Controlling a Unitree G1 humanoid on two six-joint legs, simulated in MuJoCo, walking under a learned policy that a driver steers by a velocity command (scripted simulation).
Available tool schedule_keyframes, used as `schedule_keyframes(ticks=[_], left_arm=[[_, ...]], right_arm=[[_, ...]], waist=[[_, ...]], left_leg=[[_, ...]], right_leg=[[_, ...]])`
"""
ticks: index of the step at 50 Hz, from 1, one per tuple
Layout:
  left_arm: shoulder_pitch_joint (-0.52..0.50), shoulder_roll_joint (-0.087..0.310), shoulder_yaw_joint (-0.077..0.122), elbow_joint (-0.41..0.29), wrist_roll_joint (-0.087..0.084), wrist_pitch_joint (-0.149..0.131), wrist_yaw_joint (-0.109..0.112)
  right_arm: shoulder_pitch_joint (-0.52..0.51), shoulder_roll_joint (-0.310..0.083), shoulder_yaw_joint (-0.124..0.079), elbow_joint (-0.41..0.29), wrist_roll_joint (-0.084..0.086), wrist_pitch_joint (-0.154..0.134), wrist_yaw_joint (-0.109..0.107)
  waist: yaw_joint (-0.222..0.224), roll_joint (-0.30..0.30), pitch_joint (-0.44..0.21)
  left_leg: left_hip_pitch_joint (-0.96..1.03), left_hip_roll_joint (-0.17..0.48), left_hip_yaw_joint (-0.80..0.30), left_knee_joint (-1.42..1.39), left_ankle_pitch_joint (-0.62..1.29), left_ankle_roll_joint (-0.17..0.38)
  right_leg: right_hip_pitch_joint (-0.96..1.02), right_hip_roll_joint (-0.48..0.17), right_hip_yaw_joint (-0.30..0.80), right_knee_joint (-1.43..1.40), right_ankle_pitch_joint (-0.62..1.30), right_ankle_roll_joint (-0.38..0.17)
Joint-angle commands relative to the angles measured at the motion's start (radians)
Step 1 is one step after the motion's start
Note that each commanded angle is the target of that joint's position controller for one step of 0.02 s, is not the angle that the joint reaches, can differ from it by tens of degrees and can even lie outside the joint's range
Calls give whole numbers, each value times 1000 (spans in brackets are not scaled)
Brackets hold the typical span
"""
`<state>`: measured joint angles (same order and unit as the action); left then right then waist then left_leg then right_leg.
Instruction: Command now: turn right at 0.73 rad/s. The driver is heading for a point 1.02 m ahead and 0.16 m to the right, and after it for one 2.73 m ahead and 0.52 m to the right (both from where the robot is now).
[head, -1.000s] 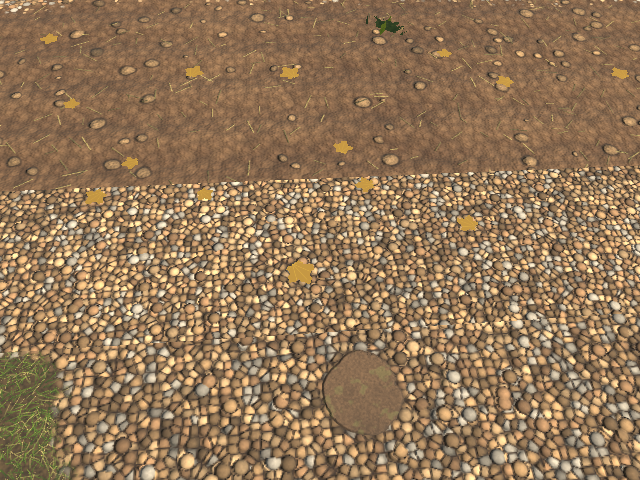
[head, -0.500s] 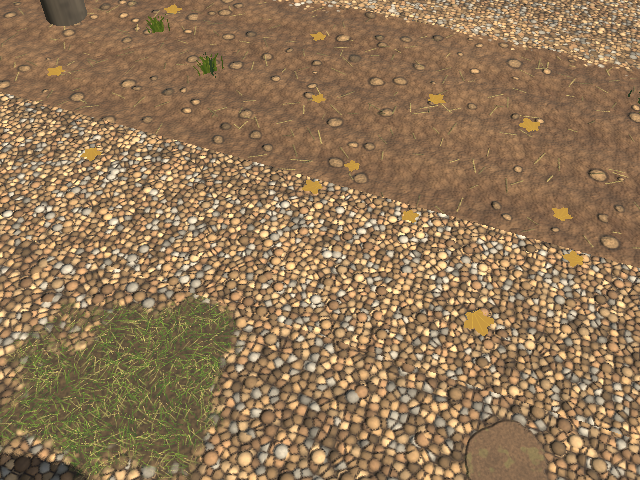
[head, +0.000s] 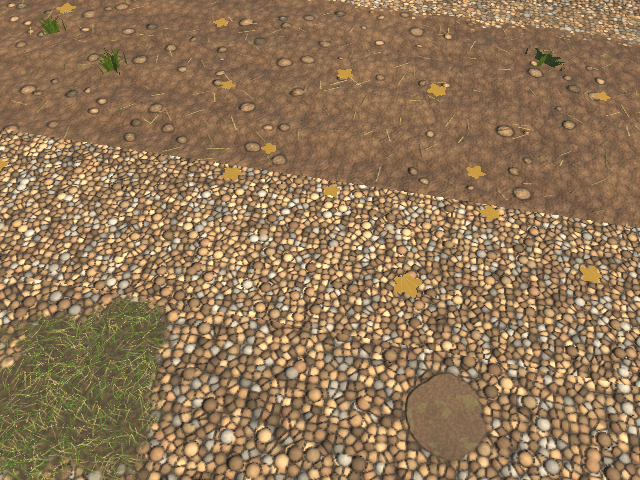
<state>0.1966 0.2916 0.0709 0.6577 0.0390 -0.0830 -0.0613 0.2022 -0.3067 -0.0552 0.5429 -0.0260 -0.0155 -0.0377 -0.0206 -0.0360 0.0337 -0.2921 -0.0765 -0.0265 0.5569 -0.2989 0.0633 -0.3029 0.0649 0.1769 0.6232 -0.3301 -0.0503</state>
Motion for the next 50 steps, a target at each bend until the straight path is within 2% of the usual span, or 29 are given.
schedule_keyframes(ticks=[1, 2, 4, 5, 6, 8, 11, 12, 14, 17, 19, 20, 21, 22, 23, 24, 25, 26, 28, 29, 32, 35, 36, 37, 39, 41, 43, 45, 50], left_arm=[[-12, 34, -2, -84, 32, -16, -7], [14, 71, 12, -61, 45, -13, 4], [-8, 100, 17, -52, 58, -6, 22], [-44, 63, 1, -67, 64, -2, 13], [-66, 33, -16, -80, 64, 1, -6], [-82, 50, -17, -83, 23, 5, -40], [-92, 61, -25, -105, 21, 28, -62], [-58, 77, -21, -94, 26, 35, -61], [-45, 105, -6, -89, 37, 35, -49], [-90, 82, -7, -100, 21, 29, -39], [-44, 75, 5, -76, 18, 26, -48], [15, 98, 26, -56, 12, 15, -47], [106, 163, 64, -29, 17, 2, -31], [216, 311, 97, -26, 27, -20, 6], [255, 323, 96, -30, 56, -49, 3], [221, 250, 92, -5, 53, -72, 1], [145, 199, 76, -21, 11, -72, 0], [119, 158, 57, -40, -16, -59, 1], [21, 155, 36, -95, -21, -37, 12], [-38, 119, 13, -114, -5, -26, 19], [-136, 138, -3, -122, 34, 2, 18], [-60, 198, -8, -108, 9, 8, 26], [31, 249, 19, -93, 2, 8, 43], [134, 289, 45, -60, 5, 10, 61], [212, 224, 42, -45, 1, 10, 76], [124, 167, 25, -80, -1, 5, 78], [28, 153, 15, -118, 12, -4, 88], [9, 181, 24, -121, 27, -9, 106], [64, 240, 50, -94, 44, -2, 128]], right_arm=[[192, -126, -37, -41, -19, -48, -12], [159, -102, -27, -39, -13, -61, -13], [26, -33, 2, -64, 1, -65, -6], [-15, -20, 7, -73, -2, -65, -16], [-27, -43, 4, -72, -10, -58, -30], [-19, -102, -11, -69, -14, -69, -51], [87, -189, -44, -22, -37, -77, -52], [125, -193, -47, -5, -51, -73, -39], [114, -159, -37, 6, -38, -72, -18], [75, -177, -48, 18, -35, -88, -32], [28, -205, -54, 30, -56, -78, -40], [17, -205, -53, 39, -62, -66, -35], [64, -152, -38, 51, -73, -61, -26], [43, -12, 1, -37, -65, -73, -25], [2, 4, 15, -75, -34, -105, -15], [-84, -47, 2, -49, 1, -105, -10], [-65, -127, -23, -19, 11, -101, -7], [-24, -163, -38, 14, -13, -90, 3], [12, -115, -15, 34, -34, -66, 39], [99, -68, 2, 89, -35, -63, 84], [246, -44, 5, 171, 2, -68, 178], [184, -88, -18, 128, 7, -88, 162], [77, -116, -21, 68, 22, -88, 131], [43, -111, -12, 48, 9, -81, 103], [28, -58, 15, 45, -21, -67, 71], [68, -54, 17, 67, -49, -63, 61], [89, -48, 16, 78, -63, -65, 78], [84, -20, 22, 72, -56, -61, 110], [66, -13, 24, 47, -26, -27, 162]], waist=[[-80, 235, -150], [-38, 69, -91], [16, 50, -42], [8, 61, -48], [4, 58, -64], [-19, 67, -60], [-57, 92, -57], [-71, 113, -49], [-70, 133, 18], [-66, 148, -22], [-32, 124, -46], [-3, 97, -65], [21, 12, -109], [10, -190, -195], [48, -52, -184], [72, -62, -1], [50, -108, -11], [35, -105, -44], [-27, -79, -17], [-50, -50, -48], [-72, -12, -38], [-7, -43, -44], [67, -64, -31], [125, -62, -41], [166, -19, -43], [110, -18, -54], [56, -14, -68], [41, 0, -72], [55, -28, -59]], left_leg=[[391, 497, -482, -246, 691, 441], [279, 524, -416, -287, 620, 402], [133, 409, -192, -328, 469, 264], [122, 361, -109, -334, 437, 228], [123, 325, -50, -330, 432, 206], [198, 291, 33, -345, 433, 183], [281, 366, 56, -341, 497, 206], [259, 407, 41, -386, 327, 214], [235, 440, 18, -441, -16, 193], [351, 465, 68, -384, 177, 168], [355, 469, 139, -291, 253, 118], [298, 446, 179, -198, 228, 81], [182, 361, 254, -11, 126, 2], [-123, 182, 330, 322, -367, -119], [-288, 90, 61, 295, -418, -130], [-416, 120, -14, 364, -327, -115], [-426, 136, 8, 472, -281, -110], [-380, 156, 9, 533, -251, -108], [-254, 155, 12, 541, -105, -105], [-134, 141, 30, 564, 26, -108], [9, 147, -4, 629, 198, -145], [-121, 149, -6, 528, 62, -165], [-318, 169, -46, 472, -51, -166], [-457, 170, -47, 482, -129, -163], [-583, 180, -73, 513, -183, -167], [-504, 170, -43, 591, -166, -173], [-372, 158, 8, 622, -111, -172], [-305, 161, 44, 564, -89, -168], [-222, 172, 60, 375, -111, -140]], right_leg=[[-365, 4, -46, 419, -349, 35], [-359, -68, -73, 620, -356, 55], [-273, -118, -110, 718, -221, 87], [-253, -120, -126, 731, -151, 99], [-226, -123, -146, 725, -123, 108], [-236, -143, -180, 550, -89, 124], [-195, -183, -210, 322, -105, 133], [-153, -186, -222, 314, -112, 119], [-134, -178, -230, 232, -118, 72], [-80, -153, -258, 12, -79, 25], [29, -121, -287, -178, 82, -7], [148, -81, -308, -268, 218, -33], [329, -96, -252, -287, 424, -77], [562, -337, 100, -223, 990, -269], [566, -439, 305, -269, 776, -367], [466, -399, 201, -281, 636, -305], [417, -374, 110, -294, 611, -286], [356, -365, 49, -296, 651, -264], [151, -313, -42, -343, 671, -187], [54, -260, -118, -328, 671, -148], [-83, -254, -180, -260, 726, -57], [116, -300, -152, -164, 809, -42], [301, -384, -71, -170, 910, -100], [455, -439, -27, -157, 935, -186], [544, -495, 8, -173, 926, -297], [420, -460, -52, -227, 866, -328], [275, -393, -165, -261, 821, -297], [239, -363, -252, -268, 818, -261], [308, -431, -307, -278, 866, -241]])
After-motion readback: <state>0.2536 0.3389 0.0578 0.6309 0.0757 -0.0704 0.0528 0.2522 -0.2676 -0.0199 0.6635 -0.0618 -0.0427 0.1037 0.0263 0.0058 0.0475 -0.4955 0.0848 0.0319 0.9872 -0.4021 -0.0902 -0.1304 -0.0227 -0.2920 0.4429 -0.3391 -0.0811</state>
